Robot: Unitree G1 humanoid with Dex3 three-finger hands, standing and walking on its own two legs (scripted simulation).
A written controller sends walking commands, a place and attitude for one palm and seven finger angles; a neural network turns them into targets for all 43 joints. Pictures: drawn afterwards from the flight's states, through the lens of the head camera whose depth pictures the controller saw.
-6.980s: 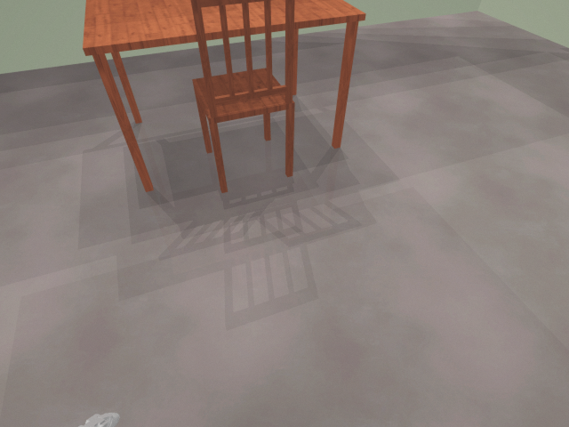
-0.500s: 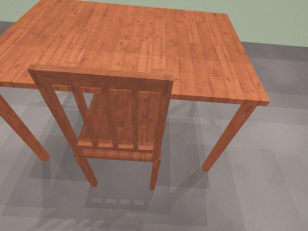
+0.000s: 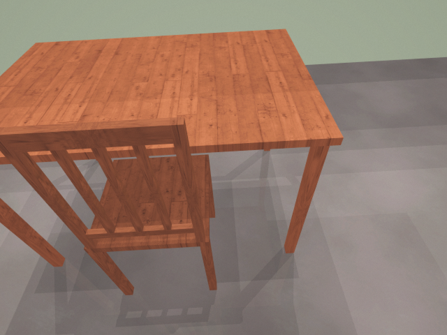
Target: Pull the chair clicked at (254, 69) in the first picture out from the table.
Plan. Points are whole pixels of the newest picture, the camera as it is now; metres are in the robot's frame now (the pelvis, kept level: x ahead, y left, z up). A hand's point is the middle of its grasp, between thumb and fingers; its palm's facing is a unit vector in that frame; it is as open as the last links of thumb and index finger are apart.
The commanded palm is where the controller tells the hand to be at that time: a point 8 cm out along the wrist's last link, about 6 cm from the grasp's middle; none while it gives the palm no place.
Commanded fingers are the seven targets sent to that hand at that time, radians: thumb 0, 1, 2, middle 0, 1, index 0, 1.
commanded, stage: come to a stop and stand still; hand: left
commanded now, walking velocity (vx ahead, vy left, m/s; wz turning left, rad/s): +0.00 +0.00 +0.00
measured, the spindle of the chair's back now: (122, 194) +0.46 +0.28 -0.07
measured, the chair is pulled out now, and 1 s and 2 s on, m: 0.00 0.00 0.00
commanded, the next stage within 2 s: look again from close up in 0.30 s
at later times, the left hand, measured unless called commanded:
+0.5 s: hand out of the picture -0.04 +0.15 -0.17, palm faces +0.04 -0.98 -0.18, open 7.4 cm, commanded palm none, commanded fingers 0.00 0.90 0.90 -0.20 -0.30 -0.20 -0.30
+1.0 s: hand out of the picture -0.07 +0.23 -0.18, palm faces +0.04 -0.98 -0.17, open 7.4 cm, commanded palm none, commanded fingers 0.00 0.90 0.90 -0.20 -0.30 -0.20 -0.30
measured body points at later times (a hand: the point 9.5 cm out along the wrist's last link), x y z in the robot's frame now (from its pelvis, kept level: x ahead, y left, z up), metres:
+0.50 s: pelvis -0.02 +0.00 +0.01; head +0.00 +0.00 +0.46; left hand -0.04 +0.21 -0.15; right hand -0.02 -0.21 -0.16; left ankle -0.01 +0.14 -0.72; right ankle -0.02 -0.09 -0.73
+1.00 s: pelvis -0.04 +0.06 +0.00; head -0.04 +0.08 +0.45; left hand -0.07 +0.29 -0.16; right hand -0.03 -0.16 -0.15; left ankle +0.00 +0.12 -0.74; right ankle -0.02 -0.09 -0.73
